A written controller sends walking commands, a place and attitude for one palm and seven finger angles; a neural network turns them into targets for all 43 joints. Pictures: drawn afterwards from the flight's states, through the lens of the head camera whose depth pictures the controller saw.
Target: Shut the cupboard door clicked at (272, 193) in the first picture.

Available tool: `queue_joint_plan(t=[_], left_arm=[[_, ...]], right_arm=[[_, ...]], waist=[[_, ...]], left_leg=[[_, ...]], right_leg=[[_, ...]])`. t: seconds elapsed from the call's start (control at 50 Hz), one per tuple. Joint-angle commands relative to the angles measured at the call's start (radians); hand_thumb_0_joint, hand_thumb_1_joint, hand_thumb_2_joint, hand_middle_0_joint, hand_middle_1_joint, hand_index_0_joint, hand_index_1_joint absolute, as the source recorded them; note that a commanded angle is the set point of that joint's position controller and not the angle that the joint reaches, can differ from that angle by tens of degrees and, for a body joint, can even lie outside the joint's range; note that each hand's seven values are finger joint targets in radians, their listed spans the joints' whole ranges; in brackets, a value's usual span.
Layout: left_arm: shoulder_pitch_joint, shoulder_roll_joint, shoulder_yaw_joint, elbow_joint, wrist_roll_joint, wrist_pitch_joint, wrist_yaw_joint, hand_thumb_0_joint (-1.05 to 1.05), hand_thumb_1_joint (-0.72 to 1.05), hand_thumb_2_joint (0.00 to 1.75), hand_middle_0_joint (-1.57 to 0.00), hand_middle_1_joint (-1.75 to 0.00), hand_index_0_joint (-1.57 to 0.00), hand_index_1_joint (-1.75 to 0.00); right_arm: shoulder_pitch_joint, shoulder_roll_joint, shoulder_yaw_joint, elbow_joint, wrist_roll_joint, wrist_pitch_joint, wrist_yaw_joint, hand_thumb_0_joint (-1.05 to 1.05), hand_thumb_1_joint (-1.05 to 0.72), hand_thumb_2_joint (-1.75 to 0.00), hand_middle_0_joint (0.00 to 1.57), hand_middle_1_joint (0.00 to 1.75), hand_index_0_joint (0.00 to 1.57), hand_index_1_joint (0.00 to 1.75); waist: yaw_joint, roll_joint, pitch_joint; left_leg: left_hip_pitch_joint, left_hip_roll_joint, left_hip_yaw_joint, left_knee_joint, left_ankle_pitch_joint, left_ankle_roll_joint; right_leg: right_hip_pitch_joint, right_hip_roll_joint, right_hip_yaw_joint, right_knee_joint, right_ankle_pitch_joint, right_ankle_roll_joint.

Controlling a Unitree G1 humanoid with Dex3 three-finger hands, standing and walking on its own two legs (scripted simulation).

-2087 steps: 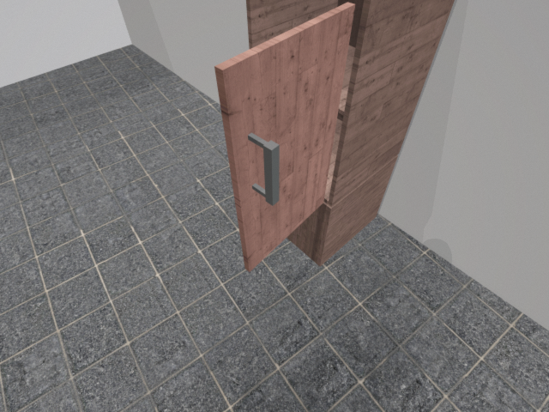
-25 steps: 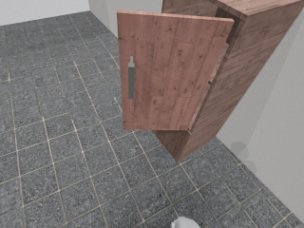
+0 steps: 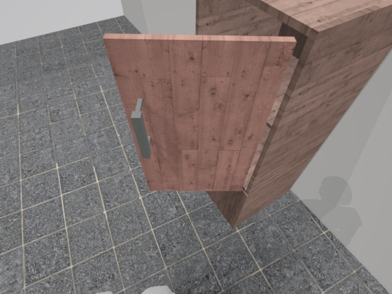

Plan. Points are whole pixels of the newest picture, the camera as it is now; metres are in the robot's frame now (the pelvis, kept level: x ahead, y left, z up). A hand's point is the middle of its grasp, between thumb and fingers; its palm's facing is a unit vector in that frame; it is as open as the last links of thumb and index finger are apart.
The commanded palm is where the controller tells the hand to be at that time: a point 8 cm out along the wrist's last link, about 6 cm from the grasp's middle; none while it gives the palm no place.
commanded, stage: come to a stop and stand still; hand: left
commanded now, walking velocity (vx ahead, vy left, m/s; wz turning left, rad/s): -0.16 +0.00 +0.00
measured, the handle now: (143, 130) +0.46 +0.16 +0.04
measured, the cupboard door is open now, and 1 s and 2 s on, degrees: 58 58 58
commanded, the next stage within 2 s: look again from close up in 1.34 s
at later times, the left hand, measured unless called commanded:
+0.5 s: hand out of the picture -0.02 +0.19 -0.18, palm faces +0.01 -0.97 -0.23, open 7.4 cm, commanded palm none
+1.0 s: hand out of the picture -0.04 +0.11 -0.18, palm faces +0.03 -0.99 -0.13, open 7.4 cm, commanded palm none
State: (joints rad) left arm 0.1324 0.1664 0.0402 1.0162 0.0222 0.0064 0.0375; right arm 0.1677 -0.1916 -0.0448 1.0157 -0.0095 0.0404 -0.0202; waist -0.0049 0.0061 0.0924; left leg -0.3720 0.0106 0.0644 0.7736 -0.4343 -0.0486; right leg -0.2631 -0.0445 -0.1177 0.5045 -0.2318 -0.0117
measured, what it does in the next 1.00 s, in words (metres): steps on the spot: left foot, then right foot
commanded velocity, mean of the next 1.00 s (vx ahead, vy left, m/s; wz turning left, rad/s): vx -0.01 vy -0.02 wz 0.00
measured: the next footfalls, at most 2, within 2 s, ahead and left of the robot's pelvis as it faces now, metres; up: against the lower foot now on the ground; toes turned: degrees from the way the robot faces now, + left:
left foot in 0.06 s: +0.07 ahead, +0.09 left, +0.00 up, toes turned +4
right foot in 0.48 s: -0.05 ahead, -0.15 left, +0.00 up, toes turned +0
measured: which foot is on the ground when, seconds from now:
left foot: up 0.00-0.04, down 0.06-1.00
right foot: down 0.00-0.08, up 0.10-0.46, down 0.48-1.00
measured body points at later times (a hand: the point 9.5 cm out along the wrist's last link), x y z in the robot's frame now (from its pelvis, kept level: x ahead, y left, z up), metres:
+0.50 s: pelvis -0.03 -0.01 +0.00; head -0.01 +0.00 +0.45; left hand -0.02 +0.24 -0.16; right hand +0.02 -0.24 -0.15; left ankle +0.03 +0.09 -0.74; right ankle -0.09 -0.15 -0.74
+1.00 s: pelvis -0.03 -0.04 +0.00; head -0.02 -0.02 +0.45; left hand -0.04 +0.16 -0.17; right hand -0.09 -0.25 -0.15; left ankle +0.03 +0.09 -0.74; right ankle -0.09 -0.15 -0.74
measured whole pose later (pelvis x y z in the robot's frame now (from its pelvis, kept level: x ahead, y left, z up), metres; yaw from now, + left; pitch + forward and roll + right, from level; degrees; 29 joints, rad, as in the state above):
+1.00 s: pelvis -0.03 -0.04 +0.00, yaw +0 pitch -2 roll +0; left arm 0.31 0.11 0.00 1.13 0.00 0.01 0.04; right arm 0.37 -0.11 -0.01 1.18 -0.02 0.02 -0.03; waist -0.03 -0.03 0.04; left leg -0.27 0.04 0.04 0.44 -0.14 -0.01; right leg -0.07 0.00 -0.01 0.42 -0.33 0.00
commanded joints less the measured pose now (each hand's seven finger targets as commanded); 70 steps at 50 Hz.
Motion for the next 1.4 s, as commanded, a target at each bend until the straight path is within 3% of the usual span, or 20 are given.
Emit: queue_joint_plan(t=[0.0, 0.02, 0.04, 0.06, 0.08, 0.1, 0.14, 0.2, 0.32, 0.4, 0.42, 0.44, 0.48, 0.5, 0.52, 0.54, 0.6, 0.7, 1.08, 1.38], left_arm=[[0.033, 0.181, 0.049, -0.05, -0.001, 0.006, 0.011, 0.0, 0.9, 0.9, -0.2, -0.3, -0.2, -0.3], [0.038, 0.17, 0.045, -0.055, -0.006, 0.012, 0.011, 0.0, 0.9, 0.9, -0.2, -0.3, -0.2, -0.3], [0.082, 0.121, 0.037, -0.071, -0.008, 0.024, 0.009, 0.0, 0.9, 0.9, -0.2, -0.3, -0.2, -0.3], [0.085, 0.097, 0.027, -0.079, -0.013, 0.033, 0.014, 0.0, 0.9, 0.9, -0.2, -0.3, -0.2, -0.3], [0.071, 0.116, 0.029, -0.081, -0.009, 0.049, 0.017, 0.0, 0.9, 0.9, -0.2, -0.3, -0.2, -0.3], [0.07, 0.125, 0.037, -0.071, -0.005, 0.054, 0.014, 0.0, 0.9, 0.9, -0.2, -0.3, -0.2, -0.3], [0.115, 0.13, 0.041, -0.055, -0.002, 0.046, 0.004, 0.0, 0.9, 0.9, -0.2, -0.3, -0.2, -0.3], [0.143, 0.13, 0.038, -0.047, -0.006, 0.046, 0.001, 0.0, 0.9, 0.9, -0.2, -0.3, -0.2, -0.3], [0.12, 0.096, 0.011, -0.047, -0.002, 0.045, -0.014, 0.0, 0.9, 0.9, -0.2, -0.3, -0.2, -0.3], [0.221, 0.085, 0.003, 0.009, -0.004, 0.031, -0.013, 0.0, 0.9, 0.9, -0.2, -0.3, -0.2, -0.3], [0.247, 0.103, 0.003, 0.02, -0.002, 0.025, -0.009, 0.0, 0.9, 0.9, -0.2, -0.3, -0.2, -0.3], [0.235, 0.122, 0.003, 0.022, 0.001, 0.015, -0.005, 0.0, 0.9, 0.9, -0.2, -0.3, -0.2, -0.3], [0.19, 0.173, -0.002, 0.01, -0.001, 0.009, -0.008, 0.0, 0.9, 0.9, -0.2, -0.3, -0.2, -0.3], [0.157, 0.157, -0.006, 0.022, -0.005, -0.008, -0.008, 0.0, 0.9, 0.9, -0.2, -0.3, -0.2, -0.3], [0.141, 0.135, -0.013, 0.027, -0.007, -0.015, -0.007, 0.0, 0.9, 0.9, -0.2, -0.3, -0.2, -0.3], [0.135, 0.123, -0.017, 0.032, -0.007, -0.014, -0.006, 0.0, 0.9, 0.9, -0.2, -0.3, -0.2, -0.3], [0.17, 0.098, -0.021, 0.052, -0.013, -0.009, -0.002, 0.0, 0.9, 0.9, -0.2, -0.3, -0.2, -0.3], [0.211, 0.076, -0.019, 0.076, -0.015, -0.002, 0.001, 0.0, 0.9, 0.9, -0.2, -0.3, -0.2, -0.3], [0.273, 0.018, -0.021, 0.106, -0.013, -0.009, 0.01, 0.0, 0.9, 0.9, -0.2, -0.3, -0.2, -0.3], [0.27, 0.047, -0.025, 0.103, -0.01, -0.011, 0.008, 0.0, 0.9, 0.9, -0.2, -0.3, -0.2, -0.3]], right_arm=[[0.133, -0.071, -0.023, -0.03, 0.0, 0.002, 0.002, 0.0, -0.9, -0.9, 0.2, 0.3, 0.2, 0.3], [0.153, -0.096, -0.026, -0.028, -0.004, -0.005, 0.004, 0.0, -0.9, -0.9, 0.2, 0.3, 0.2, 0.3], [0.14, -0.159, -0.036, -0.052, -0.013, -0.014, 0.004, 0.0, -0.9, -0.9, 0.2, 0.3, 0.2, 0.3], [0.127, -0.211, -0.04, -0.074, -0.022, -0.011, 0.001, 0.0, -0.9, -0.9, 0.2, 0.3, 0.2, 0.3], [0.091, -0.213, -0.035, -0.089, -0.023, -0.015, -0.016, 0.0, -0.9, -0.9, 0.2, 0.3, 0.2, 0.3], [0.047, -0.205, -0.03, -0.1, -0.024, -0.015, -0.027, 0.0, -0.9, -0.9, 0.2, 0.3, 0.2, 0.3], [-0.005, -0.161, -0.013, -0.123, -0.02, -0.025, -0.033, 0.0, -0.9, -0.9, 0.2, 0.3, 0.2, 0.3], [0.012, -0.144, -0.008, -0.117, -0.009, -0.037, -0.035, 0.0, -0.9, -0.9, 0.2, 0.3, 0.2, 0.3], [0.065, -0.163, -0.02, -0.062, -0.01, -0.03, -0.021, 0.0, -0.9, -0.9, 0.2, 0.3, 0.2, 0.3], [0.056, -0.159, -0.028, -0.035, 0.0, -0.029, -0.012, 0.0, -0.9, -0.9, 0.2, 0.3, 0.2, 0.3], [0.055, -0.137, -0.026, -0.03, 0.004, -0.027, -0.008, 0.0, -0.9, -0.9, 0.2, 0.3, 0.2, 0.3], [0.062, -0.098, -0.019, -0.023, 0.007, -0.027, -0.004, 0.0, -0.9, -0.9, 0.2, 0.3, 0.2, 0.3], [0.078, -0.059, -0.006, -0.015, 0.006, -0.024, 0.006, 0.0, -0.9, -0.9, 0.2, 0.3, 0.2, 0.3], [0.088, -0.05, -0.001, 0.001, 0.0, -0.024, 0.005, 0.0, -0.9, -0.9, 0.2, 0.3, 0.2, 0.3], [0.105, -0.061, 0.0, 0.015, -0.001, -0.029, 0.005, 0.0, -0.9, -0.9, 0.2, 0.3, 0.2, 0.3], [0.122, -0.059, 0.0, 0.032, 0.001, -0.03, 0.005, 0.0, -0.9, -0.9, 0.2, 0.3, 0.2, 0.3], [0.171, -0.066, 0.006, 0.079, 0.0, -0.035, 0.0, 0.0, -0.9, -0.9, 0.2, 0.3, 0.2, 0.3], [0.206, -0.038, 0.014, 0.109, -0.004, -0.03, -0.007, 0.0, -0.9, -0.9, 0.2, 0.3, 0.2, 0.3], [0.206, -0.023, 0.011, 0.114, 0.0, -0.049, -0.025, 0.0, -0.9, -0.9, 0.2, 0.3, 0.2, 0.3], [0.13, -0.057, 0.014, 0.093, 0.002, -0.051, -0.022, 0.0, -0.9, -0.9, 0.2, 0.3, 0.2, 0.3]], waist=[[-0.022, -0.163, -0.128], [-0.031, -0.087, -0.144], [-0.015, 0.138, -0.148], [-0.025, 0.251, -0.136], [-0.03, 0.218, -0.133], [-0.011, 0.183, -0.104], [0.02, 0.098, -0.115], [0.013, 0.101, -0.168], [-0.029, 0.163, -0.14], [0.007, 0.115, -0.137], [0.013, 0.073, -0.111], [0.006, 0.026, -0.072], [-0.029, 0.001, -0.072], [-0.033, -0.181, -0.055], [-0.034, -0.234, -0.027], [-0.039, -0.235, 0.006], [-0.032, -0.106, 0.008], [-0.019, -0.033, 0.063], [-0.005, -0.015, 0.0], [-0.002, -0.009, -0.008]], left_leg=[[0.141, 0.03, -0.044, -0.219, 0.198, 0.011], [0.228, 0.08, -0.072, -0.32, 0.409, 0.031], [0.257, 0.261, -0.272, -0.377, 0.703, 0.11], [0.164, 0.391, -0.354, -0.455, 0.852, 0.221], [0.124, 0.387, -0.368, -0.475, 0.799, 0.242], [0.117, 0.356, -0.327, -0.453, 0.791, 0.236], [0.177, 0.303, -0.239, -0.407, 0.828, 0.236], [0.254, 0.273, -0.198, -0.424, 0.743, 0.221], [0.25, 0.26, -0.248, -0.513, 0.332, 0.21], [0.15, 0.204, -0.217, -0.504, 0.152, 0.149], [0.096, 0.158, -0.188, -0.494, 0.084, 0.109], [0.048, 0.107, -0.158, -0.458, 0.069, 0.074], [0.205, 0.027, -0.079, -0.374, 0.151, 0.033], [0.215, 0.029, -0.066, -0.346, 0.219, 0.037], [0.222, 0.04, -0.072, -0.345, 0.261, 0.042], [0.239, 0.052, -0.075, -0.358, 0.279, 0.045], [0.24, 0.074, -0.086, -0.391, 0.287, 0.048], [0.18, 0.066, -0.084, -0.407, 0.232, 0.042], [0.215, 0.099, -0.1, -0.383, 0.387, 0.06], [0.251, 0.097, -0.101, -0.391, 0.433, 0.062]], right_leg=[[0.044, -0.258, 0.188, -0.045, 0.564, -0.145], [-0.01, -0.207, 0.156, 0.01, 0.392, -0.097], [-0.104, -0.076, 0.062, 0.12, 0.025, -0.012], [-0.09, 0.023, 0.045, 0.324, -0.377, 0.019], [-0.103, 0.05, 0.145, 0.5, -0.422, 0.021], [-0.15, 0.05, 0.198, 0.591, -0.371, 0.019], [-0.199, 0.055, 0.208, 0.668, -0.273, 0.033], [-0.196, 0.041, 0.203, 0.635, -0.205, 0.059], [-0.069, 0.024, 0.123, 0.257, -0.252, 0.041], [0.124, 0.036, 0.084, -0.077, -0.057, 0.018], [0.166, 0.013, 0.121, -0.157, -0.033, 0.002], [0.153, -0.054, 0.218, -0.208, -0.071, -0.033], [-0.06, -0.159, 0.294, -0.266, -0.204, -0.077], [-0.083, -0.132, 0.302, -0.285, -0.159, -0.073], [-0.094, -0.129, 0.281, -0.285, -0.11, -0.068], [-0.115, -0.111, 0.257, -0.283, -0.117, -0.058], [-0.082, -0.076, 0.223, -0.252, -0.145, -0.032], [-0.069, -0.064, 0.224, -0.256, -0.196, -0.034], [0.04, -0.045, 0.185, -0.199, 0.051, -0.022], [0.074, -0.055, 0.18, -0.212, 0.104, -0.01]])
